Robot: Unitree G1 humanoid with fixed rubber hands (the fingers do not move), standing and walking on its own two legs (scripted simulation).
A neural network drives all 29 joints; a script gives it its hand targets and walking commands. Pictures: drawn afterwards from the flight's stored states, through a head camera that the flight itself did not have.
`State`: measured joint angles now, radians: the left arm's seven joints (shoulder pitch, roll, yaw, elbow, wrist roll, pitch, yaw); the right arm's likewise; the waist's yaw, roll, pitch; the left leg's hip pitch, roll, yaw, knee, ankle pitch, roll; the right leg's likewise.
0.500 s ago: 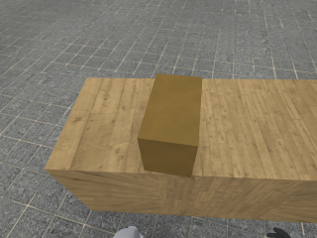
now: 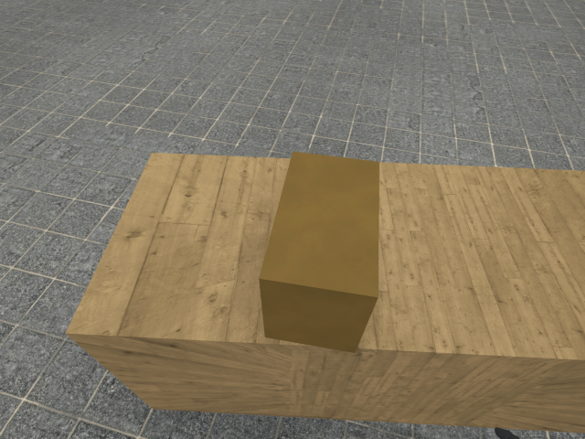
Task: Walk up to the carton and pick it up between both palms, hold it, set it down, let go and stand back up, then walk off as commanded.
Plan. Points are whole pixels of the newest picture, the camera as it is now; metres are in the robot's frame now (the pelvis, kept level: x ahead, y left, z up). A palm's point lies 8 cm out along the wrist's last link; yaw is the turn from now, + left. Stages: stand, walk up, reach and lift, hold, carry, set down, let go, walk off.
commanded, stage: walk up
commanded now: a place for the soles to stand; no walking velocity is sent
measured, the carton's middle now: (322, 248) +0.46 -0.04 -0.07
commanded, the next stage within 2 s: stand in 0.86 s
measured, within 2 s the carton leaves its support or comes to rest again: neither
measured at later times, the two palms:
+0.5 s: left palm out of the picture +0.09 +0.32 -0.08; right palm out of the picture +0.11 -0.30 -0.09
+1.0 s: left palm out of the picture +0.10 +0.32 -0.08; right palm out of the picture +0.10 -0.31 -0.09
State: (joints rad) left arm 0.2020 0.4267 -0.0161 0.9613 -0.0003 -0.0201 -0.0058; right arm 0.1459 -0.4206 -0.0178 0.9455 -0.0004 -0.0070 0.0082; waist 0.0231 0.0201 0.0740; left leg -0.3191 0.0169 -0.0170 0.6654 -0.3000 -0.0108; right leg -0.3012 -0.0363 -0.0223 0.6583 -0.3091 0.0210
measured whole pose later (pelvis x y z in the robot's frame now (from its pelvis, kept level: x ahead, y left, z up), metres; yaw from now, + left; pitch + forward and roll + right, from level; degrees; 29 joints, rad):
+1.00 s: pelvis +0.01 +0.01 +0.02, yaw -1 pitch -2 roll +0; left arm 0.09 0.39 0.00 1.08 0.01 0.04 0.00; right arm 0.05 -0.38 -0.05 1.13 -0.03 -0.03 0.02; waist 0.00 0.01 0.06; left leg -0.18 0.02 0.02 0.38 -0.18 -0.01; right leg -0.17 -0.04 0.00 0.38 -0.19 0.02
